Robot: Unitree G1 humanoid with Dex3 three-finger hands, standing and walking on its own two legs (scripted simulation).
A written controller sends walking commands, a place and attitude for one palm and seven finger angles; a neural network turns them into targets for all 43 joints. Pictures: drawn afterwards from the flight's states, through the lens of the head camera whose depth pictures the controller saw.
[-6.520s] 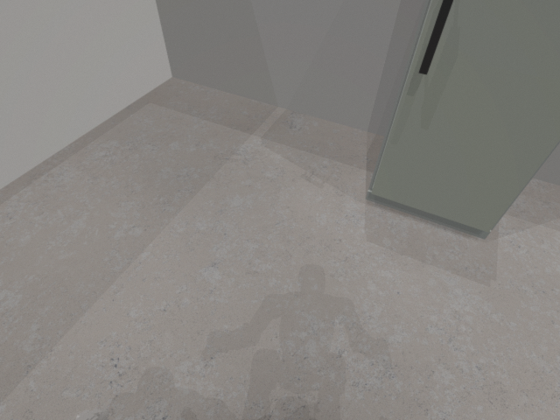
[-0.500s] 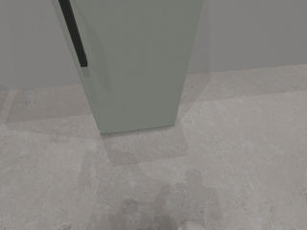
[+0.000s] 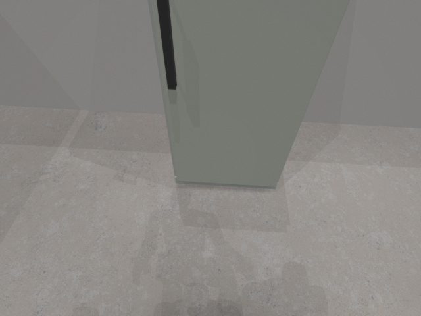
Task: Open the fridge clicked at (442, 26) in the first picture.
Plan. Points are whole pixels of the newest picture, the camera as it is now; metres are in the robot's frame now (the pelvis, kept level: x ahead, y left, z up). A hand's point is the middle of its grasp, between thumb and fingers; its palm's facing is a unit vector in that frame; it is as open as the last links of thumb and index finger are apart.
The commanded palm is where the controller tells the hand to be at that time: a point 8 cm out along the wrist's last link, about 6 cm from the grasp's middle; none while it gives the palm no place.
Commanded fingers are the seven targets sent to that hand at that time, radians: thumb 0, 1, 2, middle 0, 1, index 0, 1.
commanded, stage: take the last steps up to it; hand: left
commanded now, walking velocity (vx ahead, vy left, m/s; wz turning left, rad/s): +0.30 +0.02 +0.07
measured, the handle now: (169, 41) +0.81 +0.20 +0.11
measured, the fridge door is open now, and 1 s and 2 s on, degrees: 0 0 0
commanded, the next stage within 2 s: come to a stop and stand still in 0.84 s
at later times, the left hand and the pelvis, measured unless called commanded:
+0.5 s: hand (143, 302) +0.17 +0.17 -0.17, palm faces +0.06 -0.98 -0.21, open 7.4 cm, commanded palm none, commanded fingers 0.00 0.90 0.90 -0.20 -0.30 -0.20 -0.30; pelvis +0.11 -0.02 -0.01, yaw +1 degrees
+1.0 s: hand (132, 285) +0.21 +0.20 -0.19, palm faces +0.13 -0.98 -0.14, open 7.4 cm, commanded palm none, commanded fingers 0.00 0.90 0.90 -0.20 -0.30 -0.20 -0.30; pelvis +0.27 +0.05 -0.01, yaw +2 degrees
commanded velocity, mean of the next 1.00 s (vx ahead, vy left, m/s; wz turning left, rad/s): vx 0.21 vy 0.00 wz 0.03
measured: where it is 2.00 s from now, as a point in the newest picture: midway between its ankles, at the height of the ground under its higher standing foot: (213, 305)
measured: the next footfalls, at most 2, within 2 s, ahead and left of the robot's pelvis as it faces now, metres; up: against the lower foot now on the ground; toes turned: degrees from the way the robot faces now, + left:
left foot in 0.02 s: +0.02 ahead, +0.13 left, +0.00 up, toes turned +4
right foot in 0.42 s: +0.20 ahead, -0.11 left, +0.00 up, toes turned -8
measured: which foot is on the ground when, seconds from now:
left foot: up 0.00-0.00, down 0.02-0.44, up 0.46-0.88, down 0.90-1.00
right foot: down 0.00-0.04, up 0.06-0.40, down 0.42-0.90, up 0.92-1.00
